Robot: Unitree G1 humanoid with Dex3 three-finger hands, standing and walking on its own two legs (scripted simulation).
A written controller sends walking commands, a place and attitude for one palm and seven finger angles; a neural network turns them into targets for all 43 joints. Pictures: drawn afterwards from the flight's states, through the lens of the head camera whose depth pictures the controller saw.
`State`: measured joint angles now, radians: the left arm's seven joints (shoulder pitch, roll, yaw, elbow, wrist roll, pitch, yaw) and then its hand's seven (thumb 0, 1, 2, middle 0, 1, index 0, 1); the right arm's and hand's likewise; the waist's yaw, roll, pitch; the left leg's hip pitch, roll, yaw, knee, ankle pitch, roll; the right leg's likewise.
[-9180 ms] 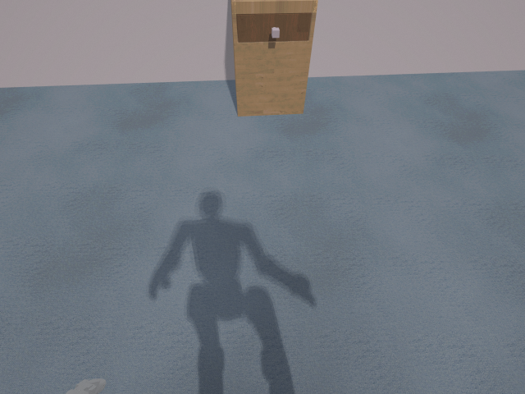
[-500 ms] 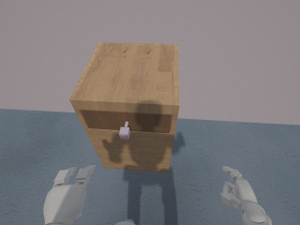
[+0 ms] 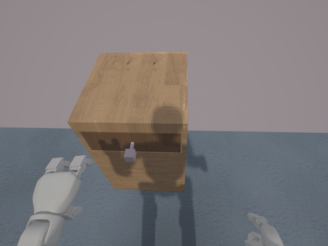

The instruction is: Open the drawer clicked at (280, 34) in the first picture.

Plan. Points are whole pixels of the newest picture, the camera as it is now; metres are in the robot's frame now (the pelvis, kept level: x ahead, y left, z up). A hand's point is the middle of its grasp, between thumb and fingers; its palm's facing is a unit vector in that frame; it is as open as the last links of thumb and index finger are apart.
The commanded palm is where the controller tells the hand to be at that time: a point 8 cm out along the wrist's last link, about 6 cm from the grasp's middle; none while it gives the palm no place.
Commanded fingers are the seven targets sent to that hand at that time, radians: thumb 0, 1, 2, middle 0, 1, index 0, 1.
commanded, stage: raise the hand with hooked fingers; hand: left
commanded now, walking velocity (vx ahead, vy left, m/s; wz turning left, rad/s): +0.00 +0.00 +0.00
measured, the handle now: (131, 151) +0.47 +0.19 -0.20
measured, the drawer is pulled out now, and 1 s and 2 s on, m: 0.00 0.00 0.00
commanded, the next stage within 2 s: move the hooked fingers above the handle in 0.96 s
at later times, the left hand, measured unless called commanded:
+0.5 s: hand (65, 154) +0.29 +0.26 +0.08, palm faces +0.01 -0.08 -1.00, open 13.8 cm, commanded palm +0.28 +0.26 +0.14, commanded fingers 0.00 -0.50 0.30 -0.30 -1.20 -0.30 -1.20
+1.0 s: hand (60, 150) +0.30 +0.27 +0.09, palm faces +0.02 -0.07 -1.00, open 13.9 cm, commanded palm +0.27 +0.27 +0.15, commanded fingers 0.00 -0.50 0.30 -0.30 -1.20 -0.30 -1.20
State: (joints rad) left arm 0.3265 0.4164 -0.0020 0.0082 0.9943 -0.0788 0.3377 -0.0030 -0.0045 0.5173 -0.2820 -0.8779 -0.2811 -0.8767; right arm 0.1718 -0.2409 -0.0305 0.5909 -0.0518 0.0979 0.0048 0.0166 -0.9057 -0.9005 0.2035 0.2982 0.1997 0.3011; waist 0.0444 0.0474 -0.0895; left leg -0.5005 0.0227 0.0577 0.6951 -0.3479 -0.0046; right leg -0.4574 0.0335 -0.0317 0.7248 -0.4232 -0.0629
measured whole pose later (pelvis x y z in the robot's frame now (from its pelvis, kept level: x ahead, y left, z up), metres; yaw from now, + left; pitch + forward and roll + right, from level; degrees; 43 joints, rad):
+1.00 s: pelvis -0.01 +0.03 +0.02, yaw +0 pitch +4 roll +0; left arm -0.05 0.49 -0.05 0.10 0.93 -0.02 0.13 0.00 -0.49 0.30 -0.32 -1.20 -0.32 -1.20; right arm 0.17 -0.26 -0.04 0.61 0.02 0.15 0.01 0.02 -0.91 -0.90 0.20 0.30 0.20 0.30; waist 0.05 0.07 -0.04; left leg -0.31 -0.01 0.06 0.48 -0.24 0.03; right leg -0.26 0.01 -0.02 0.49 -0.30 -0.02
